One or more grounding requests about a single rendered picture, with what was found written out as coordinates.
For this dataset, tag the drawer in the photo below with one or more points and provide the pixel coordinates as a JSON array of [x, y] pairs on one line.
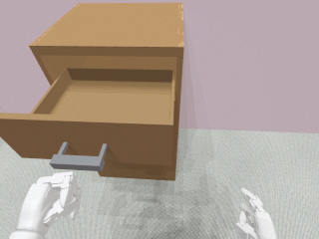
[[128, 109]]

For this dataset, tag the left robot forearm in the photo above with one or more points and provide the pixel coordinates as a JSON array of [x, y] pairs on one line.
[[26, 234]]

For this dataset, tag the cabinet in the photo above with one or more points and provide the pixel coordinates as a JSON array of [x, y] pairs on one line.
[[119, 35]]

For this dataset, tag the robot right hand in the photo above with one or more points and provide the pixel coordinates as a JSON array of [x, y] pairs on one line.
[[260, 223]]

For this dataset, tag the handle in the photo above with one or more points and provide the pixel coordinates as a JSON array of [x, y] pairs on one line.
[[78, 162]]

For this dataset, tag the robot left hand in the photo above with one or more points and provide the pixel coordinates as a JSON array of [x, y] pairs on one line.
[[58, 191]]

